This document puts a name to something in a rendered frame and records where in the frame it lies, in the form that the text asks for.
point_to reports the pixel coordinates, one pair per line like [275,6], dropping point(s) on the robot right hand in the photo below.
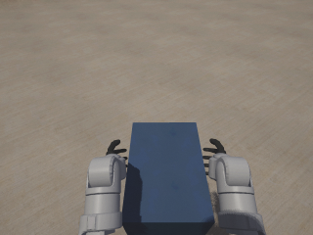
[220,149]

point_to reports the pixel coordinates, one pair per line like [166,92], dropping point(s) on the robot left forearm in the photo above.
[102,213]

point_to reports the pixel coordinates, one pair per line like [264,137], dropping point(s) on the robot left hand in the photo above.
[111,149]

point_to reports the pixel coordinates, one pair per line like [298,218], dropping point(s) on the robot right forearm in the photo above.
[238,211]

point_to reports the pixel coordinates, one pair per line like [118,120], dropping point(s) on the carton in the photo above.
[166,190]

